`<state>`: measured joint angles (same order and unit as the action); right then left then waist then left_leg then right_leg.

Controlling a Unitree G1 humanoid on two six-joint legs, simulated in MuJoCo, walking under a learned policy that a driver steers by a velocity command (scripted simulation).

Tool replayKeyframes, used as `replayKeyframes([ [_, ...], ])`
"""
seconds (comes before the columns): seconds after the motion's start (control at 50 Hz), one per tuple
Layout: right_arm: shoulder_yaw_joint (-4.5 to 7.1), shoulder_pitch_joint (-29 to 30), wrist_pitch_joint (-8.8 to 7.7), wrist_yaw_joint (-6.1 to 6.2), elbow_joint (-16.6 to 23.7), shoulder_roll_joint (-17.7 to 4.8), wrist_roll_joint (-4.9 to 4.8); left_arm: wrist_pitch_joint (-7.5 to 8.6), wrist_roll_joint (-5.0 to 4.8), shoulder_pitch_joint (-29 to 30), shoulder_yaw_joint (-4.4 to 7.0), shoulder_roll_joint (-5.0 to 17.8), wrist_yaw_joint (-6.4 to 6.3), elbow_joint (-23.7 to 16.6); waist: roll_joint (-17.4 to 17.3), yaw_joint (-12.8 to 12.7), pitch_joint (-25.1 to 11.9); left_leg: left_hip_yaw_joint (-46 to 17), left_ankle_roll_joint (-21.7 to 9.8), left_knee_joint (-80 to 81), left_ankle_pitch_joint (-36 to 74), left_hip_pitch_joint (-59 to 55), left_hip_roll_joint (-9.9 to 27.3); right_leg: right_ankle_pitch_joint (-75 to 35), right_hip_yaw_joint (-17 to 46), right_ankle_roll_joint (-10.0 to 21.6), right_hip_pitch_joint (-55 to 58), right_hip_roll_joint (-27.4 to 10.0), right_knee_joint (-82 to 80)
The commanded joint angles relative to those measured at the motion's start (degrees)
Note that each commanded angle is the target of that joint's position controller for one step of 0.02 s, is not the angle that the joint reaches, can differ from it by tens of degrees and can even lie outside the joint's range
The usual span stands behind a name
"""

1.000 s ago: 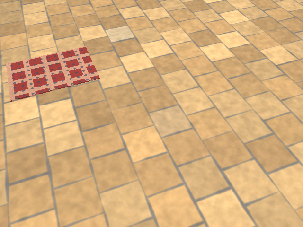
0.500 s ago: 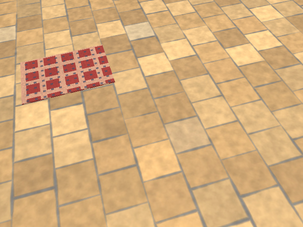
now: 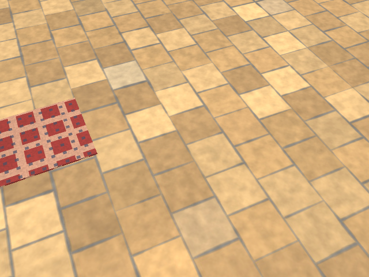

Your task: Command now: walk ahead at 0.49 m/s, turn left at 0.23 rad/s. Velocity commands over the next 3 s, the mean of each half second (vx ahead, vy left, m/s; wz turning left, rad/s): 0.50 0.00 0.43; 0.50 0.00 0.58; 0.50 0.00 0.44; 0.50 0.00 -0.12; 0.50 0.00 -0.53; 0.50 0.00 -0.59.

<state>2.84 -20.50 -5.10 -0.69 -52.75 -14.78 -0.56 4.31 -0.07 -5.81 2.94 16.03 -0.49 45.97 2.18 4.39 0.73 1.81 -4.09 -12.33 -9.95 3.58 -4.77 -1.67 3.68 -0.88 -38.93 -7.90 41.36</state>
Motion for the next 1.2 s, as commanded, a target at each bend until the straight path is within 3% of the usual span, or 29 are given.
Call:
replayKeyframes([
  [0.02,2.09,-0.8,-0.16,0.78,2.41,-10.16,-0.71,1.29,-0.36,6.36,0.03,2.23,0.75,-4.45,-4.16,-0.11,3.2,-9.34,-8.04,4.97,7.06,5.53,14.51,-5.4,-1.88,-0.98,4.95,2.91,-7.87],
  [0.1,2.43,-2.75,1.13,1.37,1.59,-10.5,-1.02,2.38,-0.79,9.23,0.4,4.4,1.95,-5.94,-5.81,-0.79,2.76,-13.52,-6.82,-0.81,7.1,-0.57,17.31,-0.75,-0.24,0.06,7.66,4.41,-14.22],
  [0.14,2.81,-1.76,1.71,1.56,1.85,-11.13,-0.89,2.89,-0.84,4.71,1.2,6.39,1.92,-4.91,-7.52,-3.82,0.57,-14.75,-5.59,-5.91,12.27,-1.18,17.41,3.9,-1.29,1.56,15.08,5.49,-15.87],
  [0.16,2.36,-1.4,1.83,1.49,2.21,-9.91,-0.6,3.1,-0.66,-2.57,2.43,8.72,1.51,-2.86,-6.89,-7.28,-3.9,-13.0,-4.08,-13.86,17.29,0.63,14.32,4.92,-1.96,3.36,25.54,5.77,-16.94],
  [0.18,1.12,-0.55,1.75,1.31,3.97,-6.54,0.32,3.23,0.4,-12.71,3.55,12.33,0.98,-1.33,-3.0,-11.55,-12.98,-10.3,-2.02,-29.85,10.21,9.43,10.37,5.82,5.47,7.0,42.08,-2.49,-14.07],
  [0.2,-0.73,-8.18,0.72,1.04,5.36,0.07,-0.18,2.32,0.45,-17.63,4.9,17.31,0.87,0.18,12.9,-8.92,-21.89,-3.9,2.24,-50.39,-16.61,31.86,1.44,14.05,28.67,15.31,63.91,-16.69,-16.94],
  [0.22,0.23,-6.87,0.18,1.11,4.99,-4.53,-1.68,2.04,0.27,-18.05,3.59,11.91,0.97,0.05,12.45,-10.27,-22.18,-9.57,2.26,-59.44,-23.4,38.77,3.57,24.78,37.54,15.77,62.29,-17.23,-23.04],
  [0.24,1.66,-1.32,0.13,1.28,6.32,-9.39,-2.55,2.11,0.17,-14.02,2.42,8.03,0.85,-0.69,7.43,-10.56,-13.2,-9.94,1.72,-61.53,-18.69,41.6,6.31,25.62,28.57,12.75,54.86,-14.74,-24.46],
  [0.28,2.08,2.73,0.74,1.61,7.36,-8.43,-1.5,2.08,0.41,-7.06,1.34,4.68,0.94,-0.89,3.33,-7.67,-4.57,-8.32,2.16,-57.96,-10.56,38.51,10.3,14.94,15.84,10.71,41.0,-10.32,-27.5],
  [0.3,2.35,2.13,1.4,1.44,7.43,-7.32,-1.3,2.26,0.79,-5.34,1.08,3.76,0.94,-0.67,4.7,-5.89,-2.8,-8.55,2.25,-55.91,-8.27,35.54,11.81,12.13,11.21,10.03,36.65,-8.6,-29.35],
  [0.34,2.11,1.8,2.71,1.07,8.06,-4.69,-1.5,2.63,0.72,-4.22,1.4,3.97,0.92,0.04,4.51,-4.56,-0.97,-7.54,2.72,-54.0,-6.49,33.32,12.62,7.92,5.63,10.49,32.39,-7.78,-32.18],
  [0.4,2.01,4.87,3.77,0.87,10.38,-3.88,-0.97,2.94,0.71,-4.8,2.26,6.1,0.54,1.34,2.0,-4.23,1.02,-7.68,3.61,-48.34,-1.51,36.16,13.16,2.29,-0.14,11.66,31.72,-8.39,-34.24],
  [0.56,1.14,18.19,3.3,-1.92,15.96,-3.29,-0.73,1.19,-0.42,-8.89,3.52,10.07,-0.34,3.42,0.1,-8.22,4.36,-1.63,2.03,-27.36,10.12,34.67,11.5,-1.32,-12.12,9.37,38.33,-8.35,-33.65],
  [0.6,1.38,19.78,3.45,-2.42,17.4,-4.11,-0.71,0.35,-1.05,-9.77,3.91,11.04,-0.31,3.96,0.4,-7.99,4.72,-0.16,0.6,-25.33,6.28,34.52,10.5,-5.64,-13.39,8.43,42.12,-9.46,-30.97],
  [0.64,2.29,17.75,3.71,-2.62,17.94,-5.88,-0.56,-0.46,-1.57,-9.15,4.42,12.72,-0.46,3.77,2.05,-5.69,2.21,2.95,-1.57,-24.68,0.45,28.84,7.22,-22.7,-15.24,7.28,44.18,-9.56,-23.95],
  [0.68,4.98,4.05,4.0,-2.08,14.67,-10.11,-0.88,-1.4,-1.94,-7.86,4.38,12.94,-0.67,3.27,1.41,2.34,-5.38,5.69,-4.97,-20.73,1.07,9.76,1.67,-33.25,-18.1,4.93,39.93,-6.74,-4.43],
  [0.7,7.17,-5.8,4.59,-0.84,12.07,-15.11,-1.14,-1.17,-0.41,-8.94,3.38,10.48,-0.8,2.36,-4.61,5.98,-10.62,-4.12,-8.06,-19.38,1.2,-8.05,6.13,-17.1,-18.31,1.99,25.8,-4.28,13.46],
  [0.72,7.63,-2.95,4.08,-0.49,12.75,-21.41,-1.5,0.4,1.68,-13.49,0.68,1.73,-0.12,-1.2,-19.63,-1.96,-14.48,-37.34,-18.21,-12.36,-9.46,-23.76,20.16,34.44,-12.55,-1.42,0.54,7.73,32.75],
  [0.74,6.1,-4.28,2.98,-1.0,14.84,-16.87,-0.91,2.75,-0.73,-7.9,1.14,6.31,0.62,-1.86,-12.01,2.18,-20.8,-49.74,-19.97,-3.91,-16.15,-25.97,23.94,36.63,0.68,-0.42,-5.38,8.42,38.71],
  [0.76,5.1,-2.48,1.99,-1.27,14.1,-13.53,-0.38,3.85,-2.8,-2.76,1.85,8.87,0.99,-3.57,-8.73,2.53,-12.79,-41.97,-16.99,-2.97,-11.17,-21.38,22.79,30.71,0.67,0.96,-10.18,5.95,37.89],
  [0.8,4.03,4.85,1.41,-1.1,15.12,-10.1,-0.41,4.44,-0.45,-3.02,1.9,8.37,0.19,-2.56,-3.25,-2.37,-5.74,-28.89,-13.25,-3.55,1.21,-5.54,17.88,22.21,0.94,1.56,-3.61,1.53,28.03],
  [0.86,3.42,7.57,1.12,-0.36,16.44,-8.94,0.22,2.4,0.55,-4.88,2.31,7.75,0.38,-2.51,-4.44,-5.47,-4.18,-22.92,-13.03,-0.66,11.72,4.38,15.13,18.05,0.7,-0.12,3.61,0.62,20.83],
  [0.94,4.0,3.84,1.14,1.21,15.22,-10.92,-0.38,1.54,1.1,2.32,1.41,5.05,0.27,-5.16,-4.38,-3.6,-1.15,-17.57,-11.45,0.25,13.38,8.18,11.97,5.9,-0.36,-2.81,2.8,3.02,5.87],
  [1.0,4.06,1.54,1.61,1.68,14.35,-10.99,-0.6,1.96,0.47,8.01,0.76,3.84,0.99,-6.98,-6.28,-1.26,0.08,-16.26,-8.84,-0.36,7.82,10.21,9.89,-3.5,-0.83,-2.78,6.99,5.81,-6.06],
  [1.06,4.12,-1.19,1.9,1.73,12.98,-10.92,-0.95,2.47,-0.22,11.47,0.87,4.8,1.67,-8.77,-7.01,0.01,0.71,-19.52,-8.06,-2.6,5.27,8.06,11.29,-4.75,0.1,-1.98,8.79,7.06,-10.86],
  [1.12,4.09,-1.81,2.58,2.17,12.53,-10.49,-0.98,3.22,-0.29,11.0,1.52,6.67,2.24,-9.26,-8.14,-0.81,0.35,-24.24,-7.29,-7.78,5.94,2.74,13.13,0.96,1.25,-0.42,10.02,7.59,-14.09],
  [1.16,4.03,-0.58,3.09,2.28,12.84,-10.14,-0.85,3.77,-0.3,5.75,2.31,7.89,2.07,-8.06,-10.01,-3.7,-1.28,-25.71,-6.09,-12.3,10.6,2.03,12.51,4.76,-0.18,1.52,17.01,8.3,-16.14],
  [1.18,3.34,0.22,3.09,2.1,13.45,-8.36,-0.66,4.08,0.24,-0.31,3.22,9.57,1.71,-6.74,-9.31,-6.76,-5.51,-23.81,-4.36,-19.44,13.82,4.01,9.43,4.01,0.28,3.54,27.11,6.74,-17.1],
  [1.2,2.1,0.41,2.94,1.87,14.78,-5.39,0.3,4.1,1.1,-9.43,4.05,12.66,1.21,-5.98,-3.83,-10.48,-14.05,-19.27,-2.12,-35.16,6.22,11.66,5.84,6.84,9.23,7.17,42.79,-2.75,-15.29],
])
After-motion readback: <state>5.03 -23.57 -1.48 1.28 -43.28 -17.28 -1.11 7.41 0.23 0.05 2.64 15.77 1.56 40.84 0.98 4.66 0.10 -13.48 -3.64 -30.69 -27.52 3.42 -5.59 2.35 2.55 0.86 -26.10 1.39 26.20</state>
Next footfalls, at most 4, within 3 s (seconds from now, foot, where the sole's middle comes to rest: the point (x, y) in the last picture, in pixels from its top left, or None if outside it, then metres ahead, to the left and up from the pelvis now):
0.18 right None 0.29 -0.15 -0.78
0.70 left None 0.49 0.18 -0.78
1.20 right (135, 195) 0.84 0.16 -0.78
1.68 left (43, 202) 0.84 0.53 -0.78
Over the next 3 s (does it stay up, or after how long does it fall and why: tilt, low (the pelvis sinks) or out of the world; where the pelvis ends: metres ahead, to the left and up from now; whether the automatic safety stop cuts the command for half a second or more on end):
stays up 1.40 0.74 0.00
